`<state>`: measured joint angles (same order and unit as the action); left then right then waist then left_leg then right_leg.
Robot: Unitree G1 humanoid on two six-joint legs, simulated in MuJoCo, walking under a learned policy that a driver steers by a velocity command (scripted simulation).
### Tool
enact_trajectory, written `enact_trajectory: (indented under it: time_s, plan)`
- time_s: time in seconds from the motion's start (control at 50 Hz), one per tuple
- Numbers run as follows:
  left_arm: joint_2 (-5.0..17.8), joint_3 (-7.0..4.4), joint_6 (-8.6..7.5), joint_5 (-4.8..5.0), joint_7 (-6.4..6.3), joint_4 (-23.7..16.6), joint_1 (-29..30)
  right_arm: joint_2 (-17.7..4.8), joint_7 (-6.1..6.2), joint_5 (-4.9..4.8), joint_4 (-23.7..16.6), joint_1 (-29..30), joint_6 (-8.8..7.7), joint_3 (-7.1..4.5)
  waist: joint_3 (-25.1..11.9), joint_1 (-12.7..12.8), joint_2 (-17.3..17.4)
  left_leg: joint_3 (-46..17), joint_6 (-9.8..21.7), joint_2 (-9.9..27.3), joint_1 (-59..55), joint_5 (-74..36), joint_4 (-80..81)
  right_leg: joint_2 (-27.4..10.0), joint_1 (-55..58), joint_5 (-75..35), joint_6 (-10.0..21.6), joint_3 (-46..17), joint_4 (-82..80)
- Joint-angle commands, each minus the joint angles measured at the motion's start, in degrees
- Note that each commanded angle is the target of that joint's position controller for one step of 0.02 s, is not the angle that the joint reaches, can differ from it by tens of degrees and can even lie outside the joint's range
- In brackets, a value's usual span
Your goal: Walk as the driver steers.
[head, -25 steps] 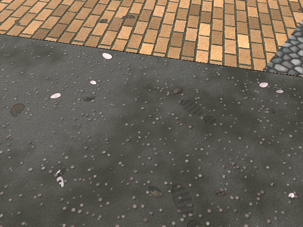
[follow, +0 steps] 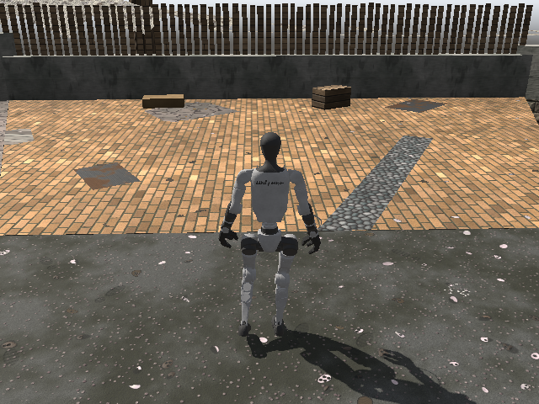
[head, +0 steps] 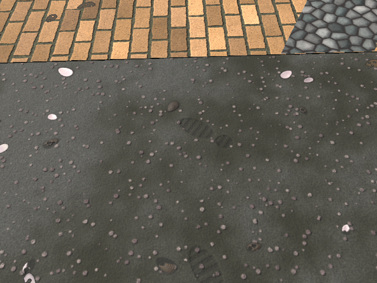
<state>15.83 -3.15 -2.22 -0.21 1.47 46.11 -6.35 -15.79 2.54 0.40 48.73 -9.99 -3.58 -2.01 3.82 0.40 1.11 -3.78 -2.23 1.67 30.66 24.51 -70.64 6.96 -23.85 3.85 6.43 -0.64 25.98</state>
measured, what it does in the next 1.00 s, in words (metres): walks ahead: left foot, then right foot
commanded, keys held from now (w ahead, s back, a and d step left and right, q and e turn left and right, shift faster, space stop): w+e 0.18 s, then w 0.68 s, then w+q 0.14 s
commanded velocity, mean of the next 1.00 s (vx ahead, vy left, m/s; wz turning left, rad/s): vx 0.42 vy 0.00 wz -0.21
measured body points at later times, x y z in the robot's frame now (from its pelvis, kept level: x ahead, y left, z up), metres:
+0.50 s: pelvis +0.17 +0.05 +0.02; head +0.18 +0.07 +0.47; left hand +0.36 +0.28 -0.10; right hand +0.15 -0.23 -0.09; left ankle +0.16 +0.16 -0.73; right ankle +0.19 -0.11 -0.66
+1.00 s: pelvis +0.40 -0.07 +0.02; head +0.42 -0.08 +0.47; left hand +0.54 +0.19 -0.10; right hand +0.46 -0.36 -0.10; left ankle +0.48 +0.09 -0.65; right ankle +0.38 -0.15 -0.73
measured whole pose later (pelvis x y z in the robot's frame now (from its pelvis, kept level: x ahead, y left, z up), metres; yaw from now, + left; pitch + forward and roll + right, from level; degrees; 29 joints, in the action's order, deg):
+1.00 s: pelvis +0.40 -0.07 +0.02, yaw -10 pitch +1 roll -2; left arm 14.7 -3.4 -5.3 -0.5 1.6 47.0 -16.0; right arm -17.3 0.4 -1.3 44.9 -14.5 -3.9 -3.3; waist 0.3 1.0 2.9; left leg -2.6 0.1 6.4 36.2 13.8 -62.5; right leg 3.5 -9.0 10.0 3.7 4.2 17.3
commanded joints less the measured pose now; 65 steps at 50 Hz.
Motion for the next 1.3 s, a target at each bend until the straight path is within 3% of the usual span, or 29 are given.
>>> enact_trajectory:
  time_s: [0.02, 0.08, 0.22, 0.28, 0.3, 0.32, 0.34, 0.36, 0.38, 0.4, 0.46, 0.58, 0.66, 0.72, 0.76, 0.78, 0.8, 0.82, 0.84, 0.86, 0.88, 0.9, 0.94, 1.0, 1.1, 1.2, 1.26, 1.28, 1.3]
  plan:
    - [8.1, -2.22, -0.89, 0.08, -0.95, -4.49, 0.9, -5.13, 0.94, 0.65, -2.56, -7.84, 1.07, -1.8, -9.33, -2.7, -4.47, -0.78, -0.47, 1.84, -2.29, -4.52, 9.72, -14.02, 2.16, 4.31, 10.82, -17.79, -12.76]
    - [9.33, -2.76, -0.49, 0.82, -2.27, -5.21, -0.61, -5.1, 0.66, 0.55, -5.3, -1.9, 0.81, -1.73, -8.88, -0.91, -7.24, -1.2, -1.36, 1.09, 0.13, -9.53, 20.11, -13.71, 3.46, 19.67, 9.67, -21.67, -14.83]
    - [9.89, -3.04, 0.66, 1.21, -2.87, -5.63, -5.39, -5.53, -1.11, -1.02, -8.04, 4.09, -2.16, -1.76, -9.14, 1.93, -8.33, 0.06, -0.91, -1.91, -6.16, -12.07, 36.27, -13.99, 6.94, 23.53, 6.96, -24.96, -11.9]
    - [7.28, -1.81, 1.02, 0.91, -2.53, -5.4, -6.46, -5.0, -1.61, -1.22, -6.93, -0.35, -3.37, -1.99, -8.36, -0.97, -8.03, 1.95, 1.93, -1.67, -17.36, -13.14, 45.41, -12.29, 3.84, 27.4, 4.77, -25.15, -7.96]
    - [5.12, -1.02, 0.91, 0.71, -2.41, -5.53, -6.57, -5.9, -1.4, -0.97, -6.27, -3.47, -3.6, -2.34, -8.35, -2.53, -6.68, 0.02, 3.53, 1.53, -23.6, -11.28, 48.31, -10.13, -0.15, 28.57, 2.72, -23.49, -3.75]
    - [0.83, 0.21, 0.54, 0.51, -2.26, -6.05, -6.19, -8.46, -1.12, 0.11, -5.3, -9.67, -3.63, -2.82, -10.58, -4.28, 0.67, -10.43, 6.96, 11.42, -31.45, -4.23, 51.92, -5.22, -6.8, 29.44, -0.61, -16.61, 11.17]
    - [0.88, 0.18, -0.74, 1.59, -2.07, -8.64, -5.25, -13.68, -1.59, 1.6, -3.98, -12.56, -3.1, -4.31, -6.41, -3.38, 12.92, -29.55, 13.08, 19.2, -34.56, 10.84, 59.13, 0.53, -21.17, 29.27, -1.46, -8.3, 21.04]
    - [6.16, -0.94, -1.79, 1.62, -1.91, -8.84, -3.72, -11.91, -1.92, 0.71, -4.2, -11.98, -3.31, -4.43, -2.18, -3.44, 10.39, -33.8, 15.66, 21.22, -33.21, 16.38, 59.82, -3.94, -27.32, 26.5, -1.83, -9.64, 28.44]
    - [7.89, -1.49, -2.25, 1.45, -1.47, -8.07, -3.99, -8.93, -1.88, -0.53, -4.89, -10.33, -3.42, -3.69, -1.05, -2.79, 7.56, -29.55, 14.64, 18.88, -33.21, 14.09, 59.45, -5.23, -28.86, 21.62, -2.17, -10.09, 30.81]
    - [7.43, -1.57, -2.29, 1.08, -1.2, -6.96, -4.93, -7.71, -1.94, -0.82, -5.47, -9.11, -3.29, -3.28, -1.72, -1.9, 6.18, -25.03, 13.15, 16.33, -33.25, 9.93, 59.57, -6.6, -28.12, 18.1, -2.83, -8.39, 31.84]
    - [4.8, -1.13, -2.51, 0.37, -0.76, -7.22, -2.39, -6.91, -2.08, -0.32, -5.15, -9.07, -2.98, -2.77, -1.26, -2.21, 5.62, -15.3, 12.21, 12.19, -29.03, -5.24, 62.16, -9.57, -24.73, 8.13, -4.97, -3.59, 30.74]
    - [0.73, 0.29, -2.9, 0.91, -0.24, -10.14, 6.23, -7.44, -1.91, -1.12, -2.73, -14.23, -2.15, -2.72, -0.79, -5.32, 6.24, -3.99, 11.89, 8.81, -25.84, -20.72, 62.63, -9.49, -15.63, -3.21, -6.96, 0.76, 13.39]
    - [1.48, 0.3, -3.31, 1.71, 0.96, -11.71, 10.45, -8.84, -2.02, -1.69, -1.38, -17.14, -1.39, -2.94, 0.71, -6.17, 6.5, -4.15, 12.02, 11.36, -27.34, -22.37, 61.14, -8.3, -10.86, -2.68, -5.77, 1.69, 6.45]
    - [3.85, -0.48, -3.72, 1.75, 1.49, -11.91, 8.57, -10.22, -1.77, -1.97, -0.87, -16.66, -0.48, -3.39, -0.31, -3.16, 7.41, -4.43, 10.7, 13.58, -31.19, -33.38, 57.05, -7.2, -5.29, 1.65, -2.91, 1.98, 2.83]
    - [7.92, -2.69, -3.53, 1.32, 0.72, -7.97, -4.75, -9.8, -1.52, -1.82, -1.28, -15.66, -0.07, -3.1, -9.16, 4.0, 5.76, 0.33, 8.14, 9.66, -27.87, -49.42, 41.26, -5.68, 15.08, 0.25, 0.33, 3.29, 0.53]
    - [12.15, -3.89, -3.22, 0.56, -0.05, -5.81, -16.18, -7.46, -1.4, -0.4, -3.26, -14.95, -0.33, -2.0, -18.5, 8.41, -0.52, 2.5, 6.05, 6.82, -15.34, -35.3, 23.43, -16.64, 33.9, -0.82, 4.2, -8.47, 3.13]
    - [16.69, -4.61, -2.81, 0.35, 0.2, -4.29, -19.35, 0.64, -1.77, -0.63, -4.42, -22.11, -1.59, 0.38, -26.78, 4.6, -18.35, 2.64, 2.68, -3.27, 6.6, 4.79, 3.7, -29.99, 51.37, 10.69, 13.29, -35.49, -2.97]
    - [10.77, -3.21, -2.55, 0.78, 0.12, -4.12, -19.38, -5.77, -1.99, -2.22, -3.49, -18.81, -2.82, -1.17, -24.47, 6.79, -13.69, -3.55, 3.07, -0.97, 12.95, 7.99, -3.28, -29.18, 48.1, 17.43, 12.66, -39.73, -7.78]
    - [8.55, -2.33, -2.54, 0.98, -0.12, -4.38, -15.14, -8.59, -2.24, -3.27, -5.31, -12.61, -3.4, -2.04, -14.92, 6.02, -10.94, -1.96, 3.79, 1.79, 16.47, 3.02, -4.09, -26.79, 40.5, 13.77, 10.09, -30.75, -8.55]
    - [7.33, -1.85, -2.51, 0.74, -0.13, -4.94, -11.13, -8.13, -2.05, -2.58, -5.7, -9.71, -3.53, -1.94, -10.71, 4.27, -6.17, -0.58, 3.78, 4.2, 14.23, -2.23, -1.61, -24.2, 32.24, 7.93, 8.62, -24.23, -9.72]
    - [5.69, -1.43, -2.55, 0.24, 0.02, -5.25, -8.01, -7.42, -1.95, -1.7, -5.61, -8.64, -3.21, -2.13, -7.42, 2.46, -4.54, -0.24, 3.38, 5.56, 12.07, -5.3, 1.38, -22.17, 25.63, 3.54, 7.93, -19.32, -11.58]
    - [4.57, -1.15, -2.83, -0.44, 0.06, -5.21, -6.41, -6.37, -2.09, -1.58, -5.24, -9.85, -2.48, -2.16, -6.44, 0.47, -5.84, -0.76, 3.29, 6.89, 8.61, -7.53, 2.89, -20.76, 21.18, 1.11, 7.37, -15.8, -13.57]
    - [4.42, -1.42, -3.81, -0.22, 0.17, -4.08, -5.73, -3.76, -2.2, -1.89, -4.68, -11.37, -0.91, -1.78, -5.05, -1.29, -6.07, -0.79, 2.77, 7.35, 5.92, -9.21, 4.73, -20.3, 16.24, -2.16, 7.67, -11.14, -16.85]
    - [5.81, -1.98, -4.74, -0.46, -0.21, -2.03, -6.58, -3.55, -1.98, -1.5, -6.41, -7.62, 0.02, -1.86, -2.07, -1.35, -4.33, -2.54, 1.85, 6.82, 9.47, -15.77, 9.98, -20.33, 14.34, -7.88, 7.31, -4.97, -18.98]
    - [7.5, -2.06, -4.71, -0.1, -1.04, -0.43, -7.93, -2.18, -3.57, -1.42, -9.59, 1.98, -0.7, -1.04, 0.16, 1.84, -2.88, 1.3, 3.12, 4.52, 6.69, -31.55, 28.03, -18.36, 15.32, -9.45, 4.12, 4.08, -20.31]
    - [9.4, -2.54, -2.65, 0.86, -1.54, 2.17, -12.78, -2.36, -5.56, -1.64, -14.64, 9.48, -0.65, -0.79, 1.68, 4.24, -2.08, 4.0, 5.58, 3.08, 11.58, -26.23, 35.17, -22.1, 28.33, -15.74, 2.65, 6.48, -15.57]
    - [11.64, -3.1, -1.04, 0.94, -2.38, 1.61, -11.89, -4.8, -6.32, -1.58, -16.17, 6.5, -0.22, -2.04, -2.88, 1.06, -5.37, 9.03, 8.37, -1.71, 3.46, -16.85, 35.4, -22.33, 31.94, -41.24, 0.57, 9.14, -4.65]
    - [12.19, -3.2, -0.46, 0.76, -2.78, 1.32, -11.51, -6.8, -6.22, -1.62, -15.23, 0.66, 0.01, -3.2, -6.53, -2.34, -6.12, 10.23, 9.78, -4.11, -4.35, -15.13, 35.83, -21.58, 31.03, -48.14, -0.26, 10.16, 4.03]
    - [11.78, -2.9, -0.26, 0.82, -3.19, 0.78, -10.83, -9.9, -5.5, -1.76, -13.23, -8.52, 0.22, -4.99, -11.22, -7.39, -4.68, 9.03, 12.06, -5.53, -18.66, -18.5, 39.39, -19.48, 24.39, -45.16, -2.16, 11.53, 16.76]
Velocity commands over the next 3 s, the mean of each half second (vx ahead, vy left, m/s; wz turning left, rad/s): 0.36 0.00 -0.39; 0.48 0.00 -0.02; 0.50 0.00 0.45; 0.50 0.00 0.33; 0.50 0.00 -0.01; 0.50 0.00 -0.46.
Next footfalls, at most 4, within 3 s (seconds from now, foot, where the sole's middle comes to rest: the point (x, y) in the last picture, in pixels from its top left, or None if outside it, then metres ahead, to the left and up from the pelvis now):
0.30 left None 0.19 0.16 -0.77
0.78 right None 0.42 -0.16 -0.77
1.30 left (196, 193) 0.76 0.02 -0.77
1.78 right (235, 135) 1.05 -0.15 -0.77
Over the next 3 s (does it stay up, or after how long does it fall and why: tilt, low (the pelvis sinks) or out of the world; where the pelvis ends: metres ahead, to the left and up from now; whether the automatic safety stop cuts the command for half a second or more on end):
stays up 1.50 0.03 0.01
